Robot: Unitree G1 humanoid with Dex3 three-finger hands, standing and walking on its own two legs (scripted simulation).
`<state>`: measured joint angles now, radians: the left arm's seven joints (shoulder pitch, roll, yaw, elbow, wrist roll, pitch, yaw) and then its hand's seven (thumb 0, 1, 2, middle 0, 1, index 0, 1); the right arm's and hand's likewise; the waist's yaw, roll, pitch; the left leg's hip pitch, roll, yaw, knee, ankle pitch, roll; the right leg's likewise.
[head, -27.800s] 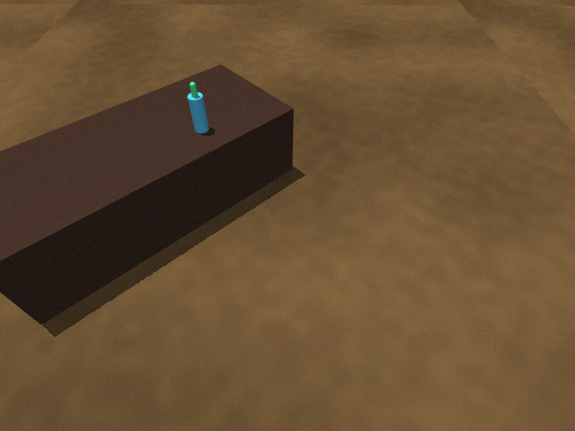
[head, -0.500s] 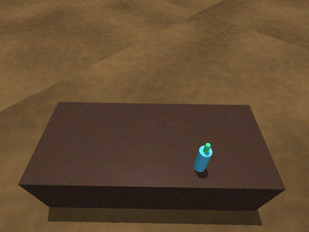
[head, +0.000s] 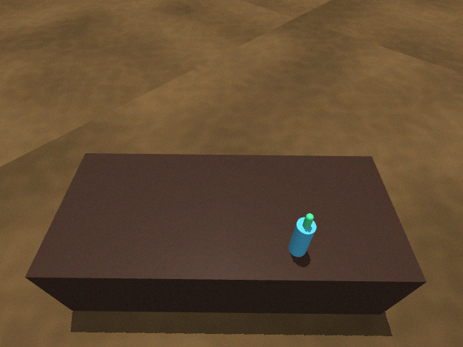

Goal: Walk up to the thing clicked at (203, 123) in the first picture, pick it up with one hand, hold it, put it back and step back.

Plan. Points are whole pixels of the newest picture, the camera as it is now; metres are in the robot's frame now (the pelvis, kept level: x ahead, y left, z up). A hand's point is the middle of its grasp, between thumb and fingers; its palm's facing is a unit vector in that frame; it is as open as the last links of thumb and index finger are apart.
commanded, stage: stand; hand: right
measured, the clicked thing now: (303, 233) +0.49 -0.22 -0.32
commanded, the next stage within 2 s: step back in 0.46 s
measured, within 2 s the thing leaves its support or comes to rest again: neither
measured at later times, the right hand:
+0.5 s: hand out of the picture +0.07 -0.25 -0.16, palm faces -0.04 +0.94 -0.34, open 7.4 cm
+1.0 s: hand out of the picture -0.03 -0.20 -0.15, palm faces +0.00 +0.89 -0.45, open 7.4 cm
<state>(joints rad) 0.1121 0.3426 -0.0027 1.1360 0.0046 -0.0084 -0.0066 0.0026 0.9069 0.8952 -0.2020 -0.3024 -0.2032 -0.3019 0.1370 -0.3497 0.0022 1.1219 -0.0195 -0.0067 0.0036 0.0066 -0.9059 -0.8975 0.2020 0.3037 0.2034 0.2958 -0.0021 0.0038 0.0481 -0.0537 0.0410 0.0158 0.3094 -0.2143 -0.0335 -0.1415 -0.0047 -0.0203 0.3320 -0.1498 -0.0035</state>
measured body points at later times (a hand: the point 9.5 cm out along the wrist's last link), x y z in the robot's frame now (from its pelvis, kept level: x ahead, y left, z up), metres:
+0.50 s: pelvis +0.00 +0.00 +0.00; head +0.02 +0.00 +0.45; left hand +0.08 +0.30 -0.13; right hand +0.07 -0.30 -0.14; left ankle -0.03 +0.14 -0.75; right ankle +0.02 -0.12 -0.75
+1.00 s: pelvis -0.08 +0.07 -0.01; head +0.00 +0.10 +0.43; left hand +0.05 +0.37 -0.16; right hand -0.03 -0.25 -0.12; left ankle -0.07 +0.15 -0.75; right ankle -0.12 -0.08 -0.66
